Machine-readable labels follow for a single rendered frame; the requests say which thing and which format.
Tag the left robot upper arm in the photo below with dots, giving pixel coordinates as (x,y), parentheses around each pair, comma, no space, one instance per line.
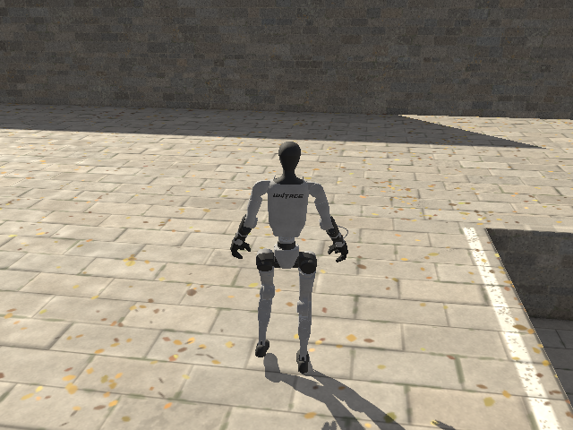
(260,188)

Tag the left robot hand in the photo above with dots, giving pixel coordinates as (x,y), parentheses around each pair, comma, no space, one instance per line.
(235,247)

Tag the right robot upper arm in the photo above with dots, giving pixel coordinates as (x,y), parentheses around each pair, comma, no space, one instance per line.
(321,203)

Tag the robot left thigh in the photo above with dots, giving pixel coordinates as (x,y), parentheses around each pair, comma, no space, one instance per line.
(265,265)

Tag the left robot forearm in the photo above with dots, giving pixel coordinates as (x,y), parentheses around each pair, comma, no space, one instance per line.
(241,233)

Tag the right robot hand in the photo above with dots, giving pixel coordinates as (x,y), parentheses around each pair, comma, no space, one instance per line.
(343,250)

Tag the left robot shin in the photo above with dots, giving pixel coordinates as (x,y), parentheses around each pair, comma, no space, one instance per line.
(264,311)

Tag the right robot forearm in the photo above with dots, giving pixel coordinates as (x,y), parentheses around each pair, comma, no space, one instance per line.
(335,235)

